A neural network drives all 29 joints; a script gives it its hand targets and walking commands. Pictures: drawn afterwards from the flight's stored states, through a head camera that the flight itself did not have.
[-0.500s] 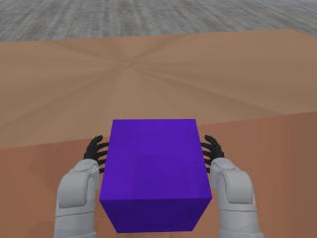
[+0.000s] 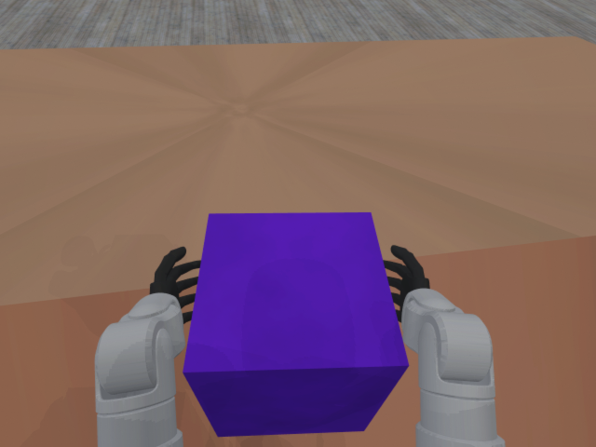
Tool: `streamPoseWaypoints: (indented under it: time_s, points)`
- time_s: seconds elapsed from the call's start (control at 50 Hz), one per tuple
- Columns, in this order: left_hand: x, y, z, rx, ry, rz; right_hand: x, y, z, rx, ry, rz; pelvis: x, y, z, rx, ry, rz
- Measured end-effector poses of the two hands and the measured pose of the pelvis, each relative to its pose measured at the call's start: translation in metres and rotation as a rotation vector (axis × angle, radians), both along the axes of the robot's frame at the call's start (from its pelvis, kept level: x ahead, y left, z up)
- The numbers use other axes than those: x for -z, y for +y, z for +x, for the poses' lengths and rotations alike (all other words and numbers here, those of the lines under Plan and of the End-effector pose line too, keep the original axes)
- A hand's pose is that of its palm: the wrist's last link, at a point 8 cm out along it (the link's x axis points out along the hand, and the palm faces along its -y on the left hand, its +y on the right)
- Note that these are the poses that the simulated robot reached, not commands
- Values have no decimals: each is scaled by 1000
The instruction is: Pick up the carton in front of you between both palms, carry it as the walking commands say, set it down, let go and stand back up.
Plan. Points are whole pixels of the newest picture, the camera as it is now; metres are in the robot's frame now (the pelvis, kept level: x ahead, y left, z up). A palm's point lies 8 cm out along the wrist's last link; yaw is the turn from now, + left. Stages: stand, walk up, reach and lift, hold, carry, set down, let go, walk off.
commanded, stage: carry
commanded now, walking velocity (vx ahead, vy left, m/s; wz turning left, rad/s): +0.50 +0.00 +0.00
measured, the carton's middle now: (291, 329) +0.28 +0.01 +0.01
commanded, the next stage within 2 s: none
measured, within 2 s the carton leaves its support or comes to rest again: neither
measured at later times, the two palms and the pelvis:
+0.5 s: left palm (213, 149) +0.59 +0.14 +0.08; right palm (374, 148) +0.61 -0.15 +0.07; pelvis +0.34 -0.03 +0.00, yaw +4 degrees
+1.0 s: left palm (212, 56) +0.95 +0.19 +0.09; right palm (333, 59) +0.95 -0.11 +0.09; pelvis +0.68 +0.04 +0.00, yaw +1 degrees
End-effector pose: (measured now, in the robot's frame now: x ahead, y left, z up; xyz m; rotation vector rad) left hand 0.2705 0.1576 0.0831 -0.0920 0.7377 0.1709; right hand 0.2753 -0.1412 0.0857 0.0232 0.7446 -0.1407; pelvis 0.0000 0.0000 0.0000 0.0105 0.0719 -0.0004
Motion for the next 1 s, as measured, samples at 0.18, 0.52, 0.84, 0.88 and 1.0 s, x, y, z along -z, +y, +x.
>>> streamPoseWaypoints:
  time_s: [0.18,0.52,0.84,0.88,1.0]
  points:
    - [-19,-1,110,57,-13,4,-22,-1,95,54,-12,-4,-27,13,104,-8,16,-43]
    - [8,-13,331,-51,47,41,15,-12,351,-63,47,25,-6,-27,350,-80,-9,-22]
    - [-27,6,553,-12,-81,49,-19,6,560,-31,-82,22,-13,3,570,-51,-3,5]
    - [-21,14,588,-5,-94,39,-16,15,593,-21,-95,15,-2,13,604,-39,-15,1]
    - [-4,34,683,17,-29,5,-4,34,679,17,-29,3,0,39,679,-9,-18,1]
